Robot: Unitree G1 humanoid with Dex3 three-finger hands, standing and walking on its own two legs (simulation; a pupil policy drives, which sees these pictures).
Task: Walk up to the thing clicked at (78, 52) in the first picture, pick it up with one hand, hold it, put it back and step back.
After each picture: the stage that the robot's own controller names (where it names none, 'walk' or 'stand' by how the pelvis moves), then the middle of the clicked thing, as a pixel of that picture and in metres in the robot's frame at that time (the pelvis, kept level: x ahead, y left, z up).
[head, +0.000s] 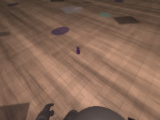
stand; (78, 49) +1.29 +0.29 -0.66
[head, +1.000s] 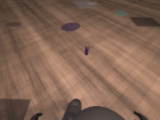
walk; (86, 50) +1.18 +0.15 -0.63
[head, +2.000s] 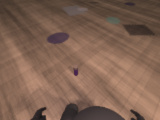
walk; (75, 70) +0.71 +0.21 -0.63
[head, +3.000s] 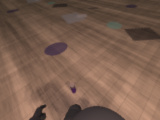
walk; (73, 88) +0.45 +0.24 -0.63
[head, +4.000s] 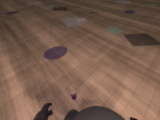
stand; (73, 94) +0.39 +0.21 -0.65
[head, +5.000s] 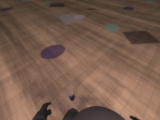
stand; (71, 96) +0.34 +0.22 -0.64
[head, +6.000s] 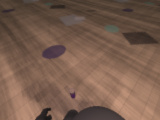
stand; (72, 93) +0.39 +0.21 -0.66
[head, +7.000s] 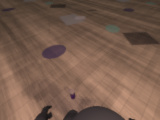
stand; (72, 94) +0.38 +0.21 -0.66
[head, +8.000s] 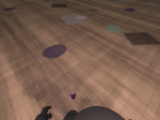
stand; (72, 94) +0.38 +0.20 -0.66
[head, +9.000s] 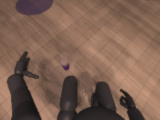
go down; (65, 65) +0.42 +0.24 -0.38
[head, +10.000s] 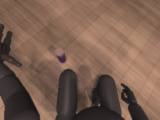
go down; (61, 56) +0.44 +0.27 -0.27
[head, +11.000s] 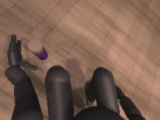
close in; (40, 51) +0.40 +0.32 -0.17
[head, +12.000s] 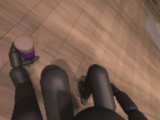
close; (27, 51) +0.40 +0.33 -0.15
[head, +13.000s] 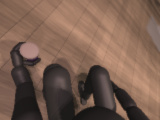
lift; (31, 54) +0.36 +0.32 -0.15
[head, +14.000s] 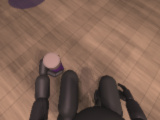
lift; (56, 65) +0.32 +0.25 -0.01
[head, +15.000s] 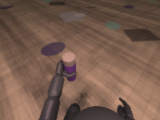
hold; (70, 68) +0.33 +0.15 +0.08
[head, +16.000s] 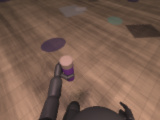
hold; (68, 70) +0.33 +0.16 +0.04
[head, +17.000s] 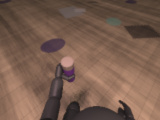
crouch; (69, 71) +0.32 +0.16 +0.04
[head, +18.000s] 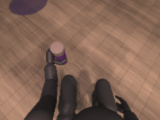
crouch; (60, 55) +0.41 +0.22 -0.05
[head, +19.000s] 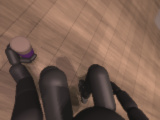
lower; (26, 51) +0.39 +0.32 -0.16
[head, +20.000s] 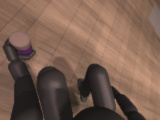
lower; (24, 48) +0.41 +0.32 -0.16
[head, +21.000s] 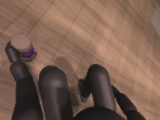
lower; (26, 50) +0.40 +0.33 -0.16
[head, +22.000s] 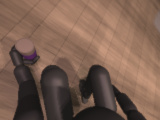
lower; (29, 53) +0.38 +0.32 -0.16
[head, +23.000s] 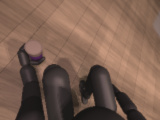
loosen; (36, 54) +0.38 +0.29 -0.16
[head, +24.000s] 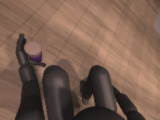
withdraw; (35, 54) +0.38 +0.30 -0.16
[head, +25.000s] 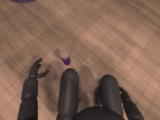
walk; (66, 58) +0.43 +0.25 -0.26
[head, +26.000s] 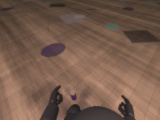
stand; (73, 95) +0.36 +0.18 -0.59
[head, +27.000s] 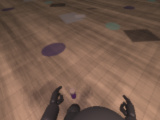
stand; (73, 93) +0.38 +0.20 -0.60
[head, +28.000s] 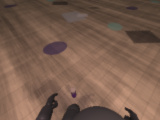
stand; (73, 92) +0.38 +0.19 -0.62
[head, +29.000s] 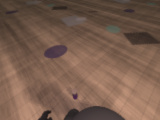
walk; (74, 94) +0.39 +0.19 -0.65
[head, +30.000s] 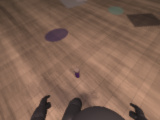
walk; (77, 73) +0.57 +0.19 -0.63
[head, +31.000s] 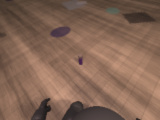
walk; (80, 59) +0.89 +0.21 -0.63
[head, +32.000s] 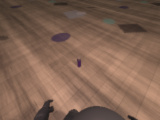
stand; (79, 62) +0.98 +0.21 -0.65
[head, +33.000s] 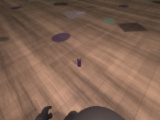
stand; (79, 61) +0.99 +0.22 -0.66
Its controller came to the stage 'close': yes
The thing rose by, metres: 0.68
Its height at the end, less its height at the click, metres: +0.00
